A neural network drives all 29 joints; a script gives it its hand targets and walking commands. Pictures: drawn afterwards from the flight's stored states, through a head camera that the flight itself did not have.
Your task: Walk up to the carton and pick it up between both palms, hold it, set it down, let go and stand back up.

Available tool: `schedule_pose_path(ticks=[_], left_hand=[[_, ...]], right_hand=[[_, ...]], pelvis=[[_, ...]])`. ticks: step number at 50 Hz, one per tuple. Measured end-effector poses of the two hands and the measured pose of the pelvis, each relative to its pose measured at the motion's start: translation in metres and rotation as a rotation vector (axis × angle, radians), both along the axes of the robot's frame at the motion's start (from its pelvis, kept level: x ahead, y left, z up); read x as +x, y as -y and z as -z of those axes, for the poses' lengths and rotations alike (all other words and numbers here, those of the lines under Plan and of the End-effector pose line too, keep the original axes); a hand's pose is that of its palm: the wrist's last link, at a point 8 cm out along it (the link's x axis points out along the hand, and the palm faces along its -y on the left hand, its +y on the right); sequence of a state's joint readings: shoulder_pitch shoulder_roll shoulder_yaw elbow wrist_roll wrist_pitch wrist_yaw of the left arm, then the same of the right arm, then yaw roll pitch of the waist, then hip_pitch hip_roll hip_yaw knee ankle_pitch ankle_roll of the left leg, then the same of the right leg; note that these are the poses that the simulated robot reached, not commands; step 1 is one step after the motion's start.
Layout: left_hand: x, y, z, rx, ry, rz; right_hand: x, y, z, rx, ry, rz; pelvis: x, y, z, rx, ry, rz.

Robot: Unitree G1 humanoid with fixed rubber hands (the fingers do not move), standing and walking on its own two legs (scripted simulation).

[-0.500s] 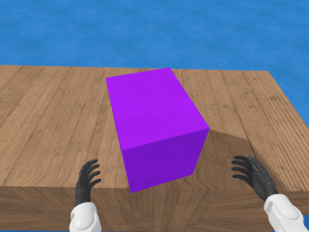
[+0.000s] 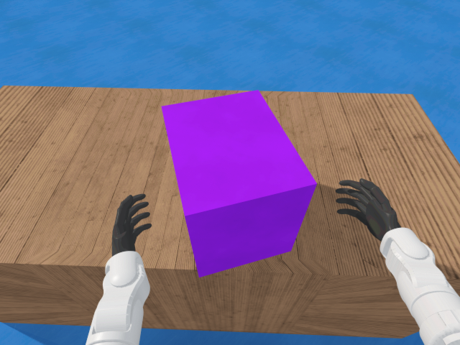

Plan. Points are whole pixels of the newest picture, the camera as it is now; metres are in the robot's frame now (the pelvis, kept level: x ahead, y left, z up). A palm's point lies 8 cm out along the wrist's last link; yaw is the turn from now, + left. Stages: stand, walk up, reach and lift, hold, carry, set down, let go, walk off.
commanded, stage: reach and lift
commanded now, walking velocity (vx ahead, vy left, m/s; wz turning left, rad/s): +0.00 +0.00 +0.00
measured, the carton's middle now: (229, 182) +0.46 +0.07 -0.02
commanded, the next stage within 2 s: none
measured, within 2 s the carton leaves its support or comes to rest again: neither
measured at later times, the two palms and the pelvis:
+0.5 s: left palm (114, 210) +0.30 +0.24 +0.08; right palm (365, 172) +0.43 -0.18 +0.09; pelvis -0.01 +0.00 +0.00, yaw +1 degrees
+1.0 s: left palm (110, 177) +0.35 +0.26 +0.11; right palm (345, 129) +0.49 -0.14 +0.13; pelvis +0.00 +0.00 +0.00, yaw +2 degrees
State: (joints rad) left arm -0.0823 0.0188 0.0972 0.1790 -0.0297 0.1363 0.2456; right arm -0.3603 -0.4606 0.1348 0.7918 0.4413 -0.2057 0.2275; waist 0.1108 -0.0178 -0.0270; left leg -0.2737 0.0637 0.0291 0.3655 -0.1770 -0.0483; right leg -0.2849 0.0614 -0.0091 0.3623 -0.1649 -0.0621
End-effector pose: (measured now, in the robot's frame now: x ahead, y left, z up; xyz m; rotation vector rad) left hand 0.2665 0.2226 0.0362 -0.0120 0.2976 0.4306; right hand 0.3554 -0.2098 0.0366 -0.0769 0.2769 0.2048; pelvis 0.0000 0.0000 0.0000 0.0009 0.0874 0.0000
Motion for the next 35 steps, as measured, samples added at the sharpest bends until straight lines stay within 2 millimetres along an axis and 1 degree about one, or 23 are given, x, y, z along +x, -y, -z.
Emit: schedule_pose_path(ticks=[6, 16, 35], left_hand=[[0.014, -0.003, -0.014, 0.003, 0.007, 0.007], [0.024, -0.014, -0.027, -0.005, -0.013, -0.009], [0.053, -0.027, -0.061, -0.024, -0.023, -0.015]], right_hand=[[0.019, -0.005, -0.013, 0.001, 0.015, -0.005], [0.046, -0.014, -0.032, 0.006, 0.019, -0.016], [0.099, -0.046, -0.069, 0.022, 0.011, -0.038]], pelvis=[[-0.001, 0.0, -0.001, -0.002, -0.005, 0.002], [-0.002, 0.0, -0.001, -0.002, -0.03, -0.007], [-0.006, 0.0, 0.0, -0.006, -0.084, -0.028]])
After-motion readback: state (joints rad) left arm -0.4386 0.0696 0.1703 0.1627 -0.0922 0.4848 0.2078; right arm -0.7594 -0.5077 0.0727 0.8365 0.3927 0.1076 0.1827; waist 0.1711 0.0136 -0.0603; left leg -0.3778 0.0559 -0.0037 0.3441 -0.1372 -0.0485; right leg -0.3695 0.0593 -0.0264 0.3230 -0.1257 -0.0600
